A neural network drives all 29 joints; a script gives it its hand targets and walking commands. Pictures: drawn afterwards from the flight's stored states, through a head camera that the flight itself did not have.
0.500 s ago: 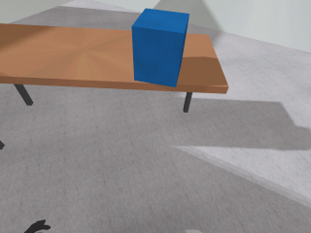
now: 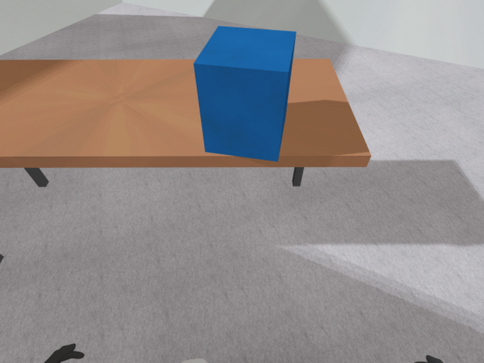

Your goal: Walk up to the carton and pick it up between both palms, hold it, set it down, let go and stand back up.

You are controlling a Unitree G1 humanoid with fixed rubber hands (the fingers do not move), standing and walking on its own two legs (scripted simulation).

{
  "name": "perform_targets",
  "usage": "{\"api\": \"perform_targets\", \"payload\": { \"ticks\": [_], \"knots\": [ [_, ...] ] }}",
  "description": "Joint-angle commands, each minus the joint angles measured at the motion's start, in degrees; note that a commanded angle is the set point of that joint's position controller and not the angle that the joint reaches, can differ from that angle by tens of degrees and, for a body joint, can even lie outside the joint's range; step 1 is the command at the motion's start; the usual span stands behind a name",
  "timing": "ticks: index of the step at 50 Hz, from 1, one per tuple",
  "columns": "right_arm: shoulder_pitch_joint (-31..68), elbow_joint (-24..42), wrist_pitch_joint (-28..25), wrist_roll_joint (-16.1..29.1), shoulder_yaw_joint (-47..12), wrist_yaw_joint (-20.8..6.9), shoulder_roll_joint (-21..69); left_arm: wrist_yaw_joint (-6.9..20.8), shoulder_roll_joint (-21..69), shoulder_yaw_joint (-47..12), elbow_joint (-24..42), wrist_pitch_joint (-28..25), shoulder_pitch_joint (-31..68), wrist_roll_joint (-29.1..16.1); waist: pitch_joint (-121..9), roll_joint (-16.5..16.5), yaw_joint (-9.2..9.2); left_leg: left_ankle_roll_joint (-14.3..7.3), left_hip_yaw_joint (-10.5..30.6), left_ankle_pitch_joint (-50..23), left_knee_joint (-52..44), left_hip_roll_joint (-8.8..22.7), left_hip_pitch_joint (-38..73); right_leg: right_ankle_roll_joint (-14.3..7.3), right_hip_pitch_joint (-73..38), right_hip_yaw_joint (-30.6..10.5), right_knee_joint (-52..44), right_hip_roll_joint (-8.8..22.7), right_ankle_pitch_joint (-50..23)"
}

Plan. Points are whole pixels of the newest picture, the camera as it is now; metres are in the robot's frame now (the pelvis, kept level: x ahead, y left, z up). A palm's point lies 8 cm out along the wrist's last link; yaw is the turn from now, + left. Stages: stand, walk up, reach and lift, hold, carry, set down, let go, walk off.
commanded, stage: walk up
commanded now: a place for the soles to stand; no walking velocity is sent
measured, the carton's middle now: (248, 94) +0.73 +0.02 +0.06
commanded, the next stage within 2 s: none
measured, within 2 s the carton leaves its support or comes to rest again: neither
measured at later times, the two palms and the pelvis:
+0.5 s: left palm (68, 315) +0.21 +0.33 -0.07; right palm (428, 335) +0.20 -0.31 -0.09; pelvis +0.13 +0.01 +0.00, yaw +0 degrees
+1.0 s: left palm (81, 257) +0.33 +0.36 -0.08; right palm (404, 286) +0.28 -0.28 -0.07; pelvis +0.24 +0.04 +0.00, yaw -2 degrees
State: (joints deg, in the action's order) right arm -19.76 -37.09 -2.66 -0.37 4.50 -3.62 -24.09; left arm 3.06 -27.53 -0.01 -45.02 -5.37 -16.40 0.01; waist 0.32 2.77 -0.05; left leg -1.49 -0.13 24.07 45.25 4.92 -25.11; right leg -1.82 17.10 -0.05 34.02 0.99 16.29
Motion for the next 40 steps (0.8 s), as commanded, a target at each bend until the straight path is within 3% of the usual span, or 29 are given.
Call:
{"api": "perform_targets", "payload": {
  "ticks": [1,2,3,4,5,6,8,10,12,14,16,18,19,20,21,22,23,24,26,30,31,32,33,34,35,36,37,38,40],
  "knots": [
    [-9.8,-2.3,-3.1,-0.8,4.3,1.6,-11.8,-0.4,-11.4,6.3,4.9,0.6,1.5,0.2,-4.2,-4.2,-4.61,-0.4,-5.6,-10.1,-19.6,-4.7,17.5,-7.9,2.9,-5.3,2.0,7.2,3.1],
    [-13.6,-3.7,-3.6,-1.3,4.9,2.3,-14.0,-0.7,-7.3,4.9,5.7,1.0,0.5,0.3,-6.8,4.1,-5.95,-2.1,3.8,-3.1,-21.0,-0.4,27.9,-5.4,12.8,-1.3,14.5,3.5,6.9],
    [-12.9,-1.5,-4.0,-2.1,6.2,2.8,-20.9,-0.7,-4.4,3.7,7.7,0.8,3.3,-0.7,-2.1,14.6,-6.55,-7.6,35.5,18.7,-32.5,14.9,29.9,-1.6,31.4,2.4,26.4,-4.9,14.6],
    [-10.4,-1.9,-4.1,-0.7,6.5,2.6,-22.0,-1.4,-9.8,4.5,6.7,0.9,6.1,0.5,4.9,6.6,-6.11,-11.6,40.5,20.0,-34.5,19.3,24.6,-0.9,34.6,-5.2,29.7,-0.5,11.8],
    [-7.7,-1.4,-3.9,-0.3,5.6,2.7,-19.3,-1.0,-11.1,4.8,6.0,0.6,4.8,0.4,7.9,3.1,-3.67,-11.3,33.6,16.7,-33.2,17.0,19.3,-0.9,31.5,-4.5,28.5,2.1,7.6],
    [-5.9,-0.5,-3.6,-0.2,5.0,2.6,-17.6,-0.8,-11.1,5.3,5.2,0.4,3.8,0.2,7.9,2.9,-2.9,-10.2,27.8,13.1,-32.7,14.1,17.9,-0.5,28.9,-3.4,26.3,2.6,5.7],
    [-5.6,-0.1,-3.4,0.1,4.2,2.5,-15.7,-0.1,-10.4,5.2,3.1,0.0,-0.2,0.3,2.9,6.4,-3.15,-9.5,17.1,-1.7,-29.3,10.6,20.8,0.5,23.1,-0.7,19.2,2.9,4.5],
    [-6.3,0.8,-3.4,-0.2,4.2,2.1,-16.0,0.3,-8.8,5.6,3.6,0.4,1.3,0.3,3.1,5.7,-3.28,-11.8,14.2,-9.5,-28.4,10.2,17.6,1.1,20.2,1.0,16.8,3.0,3.2],
    [-6.6,1.1,-3.2,-0.1,4.5,1.9,-17.0,0.4,-7.6,5.1,4.3,0.5,2.2,0.3,3.3,8.6,-3.69,-11.7,11.9,-8.0,-27.3,9.4,18.2,0.8,18.9,2.2,11.8,3.1,1.2],
    [-5.1,1.9,-3.0,0.1,4.4,1.7,-16.9,0.7,-7.8,5.2,4.6,0.4,3.9,0.7,4.6,8.0,-3.86,-11.9,12.0,-5.1,-26.9,11.1,15.3,0.7,15.3,2.0,7.0,2.7,0.4],
    [-3.0,2.5,-2.7,0.5,4.1,1.7,-16.9,0.4,-7.7,5.0,3.6,-0.4,1.0,0.3,1.1,6.5,-2.04,-10.6,8.9,-17.5,-20.3,9.5,15.4,0.2,7.2,2.8,-0.1,1.1,-2.2],
    [-0.4,3.5,-2.3,0.5,3.1,1.6,-14.0,-0.5,-7.4,5.5,1.3,-0.9,-7.1,0.2,-5.0,3.9,2.44,-6.3,3.5,-25.8,-9.2,6.2,12.9,-0.8,-6.7,5.1,-6.9,-1.7,-10.4],
    [-2.4,3.4,-2.1,0.3,2.1,1.7,-10.9,-1.1,-10.2,6.9,0.4,-1.3,-11.0,0.6,-8.1,-2.9,4.39,-5.2,1.5,-20.6,1.7,3.4,6.5,-1.3,-16.9,1.3,-8.2,-0.8,-6.5],
    [-2.4,4.6,-2.3,0.1,0.9,1.8,-8.0,-1.6,-14.5,8.2,0.1,-1.3,-13.6,1.3,-7.4,-12.6,5.64,-3.2,-0.7,-7.5,11.8,-1.4,-6.5,-5.2,-22.8,-14.7,-10.2,9.4,4.3],
    [-0.5,5.3,-1.9,0.1,0.6,1.9,-7.4,-1.9,-18.8,8.5,1.6,-1.5,-13.3,0.8,-2.9,-15.2,4.95,-1.5,0.5,7.7,19.0,-6.2,-17.2,-11.0,-19.6,-38.8,-19.9,21.6,11.8],
    [1.7,4.2,-1.2,0.0,2.3,2.5,-13.4,-1.5,-19.1,8.2,2.0,-1.2,-9.5,0.5,1.2,-6.4,4.09,-1.7,7.1,9.3,20.5,-3.2,-16.3,-15.0,-12.1,-38.3,-21.0,23.2,22.9],
    [-0.8,2.4,-1.2,0.6,2.6,2.3,-14.3,-1.5,-18.0,8.1,3.3,-1.0,-5.5,0.3,3.6,-5.9,2.1,-1.5,4.7,4.8,19.0,-1.1,-14.2,-14.7,-8.4,-31.3,-20.8,20.6,24.6],
    [-1.6,1.3,-1.0,0.4,2.6,1.8,-14.2,-1.7,-15.4,8.0,3.2,-0.7,-3.1,0.4,4.3,-8.4,1.64,-0.9,4.1,3.2,14.9,-0.9,-13.6,-12.6,-7.8,-24.8,-20.1,16.6,21.6],
    [-3.6,-0.2,-1.1,0.3,3.0,1.2,-12.4,-1.3,-15.5,7.9,3.4,-0.5,-4.0,0.7,4.2,-13.6,0.92,-0.2,1.4,1.0,10.0,-0.2,-9.2,-12.0,-2.7,-18.9,-20.5,14.2,19.3],
    [-0.9,0.1,-1.6,-0.4,3.1,0.8,-12.0,-0.6,-14.8,7.7,4.1,0.0,-2.7,0.8,2.6,-10.9,1.77,-0.2,-1.2,0.3,-0.5,-0.6,-3.2,-12.5,-1.5,-16.7,-17.4,14.3,15.3],
    [-2.5,0.0,-2.0,-0.2,3.2,1.1,-11.8,-0.4,-15.6,7.6,4.6,0.2,-1.7,0.4,2.0,-12.5,0.73,-0.9,-1.8,-0.8,-3.9,-0.6,-0.9,-12.3,-0.6,-14.9,-15.1,14.7,13.8],
    [-5.8,-1.3,-2.4,0.3,3.1,1.4,-11.4,-0.5,-15.3,7.6,5.4,0.7,2.4,0.6,0.6,-13.0,-1.46,-1.0,-3.5,-5.6,-11.8,-1.0,5.7,-10.8,0.2,-11.5,-10.4,11.8,11.1],
    [-10.8,-3.1,-3.1,-0.5,3.7,2.1,-11.6,-0.3,-12.9,6.7,5.8,1.2,3.0,0.4,-1.6,-7.8,-4.22,-0.5,-6.3,-9.6,-17.1,-4.0,14.1,-8.9,4.6,-6.7,-1.2,9.0,9.4],
    [-16.6,-5.2,-3.7,-1.1,4.7,2.9,-13.6,-0.5,-8.3,5.7,6.1,1.9,2.3,0.8,-6.1,2.1,-6.75,-1.3,0.2,-4.9,-18.6,-3.0,26.1,-6.5,13.7,-2.7,14.1,4.6,12.3],
    [-16.1,-3.2,-4.1,-2.0,5.9,3.5,-20.2,-0.6,-3.4,4.0,7.7,1.9,2.9,-0.2,-2.1,16.8,-7.19,-5.9,30.7,17.3,-30.4,12.2,29.3,-1.5,31.5,1.9,28.2,-3.5,15.7],
    [-11.7,-2.4,-4.1,-0.7,6.3,3.4,-22.5,-1.3,-9.3,4.7,7.6,2.1,6.5,0.4,5.7,8.8,-6.68,-11.4,41.9,27.1,-36.3,19.3,20.6,-0.6,36.1,-5.7,31.6,-0.6,12.7],
    [-8.0,-1.0,-4.0,-0.1,5.5,3.3,-20.2,-1.2,-12.1,5.3,6.2,1.5,6.0,0.4,9.9,1.1,-3.95,-12.5,37.8,24.1,-35.9,18.5,16.1,-0.4,33.1,-6.0,30.9,2.0,7.6],
    [-6.0,-0.9,-3.7,0.0,4.9,3.1,-17.8,-0.9,-11.8,5.4,4.9,1.1,3.2,0.1,10.6,0.0,-2.04,-10.4,29.9,16.7,-33.8,13.6,14.8,-0.2,29.8,-4.4,27.1,3.3,4.5],
    [-6.2,-0.3,-3.5,-0.4,4.2,2.9,-16.7,-0.2,-10.0,5.7,3.6,0.9,-0.5,0.6,4.3,4.8,-2.48,-10.7,19.3,5.7,-30.0,10.7,16.5,0.7,21.9,-1.0,19.9,3.5,5.5]
  ]
}}
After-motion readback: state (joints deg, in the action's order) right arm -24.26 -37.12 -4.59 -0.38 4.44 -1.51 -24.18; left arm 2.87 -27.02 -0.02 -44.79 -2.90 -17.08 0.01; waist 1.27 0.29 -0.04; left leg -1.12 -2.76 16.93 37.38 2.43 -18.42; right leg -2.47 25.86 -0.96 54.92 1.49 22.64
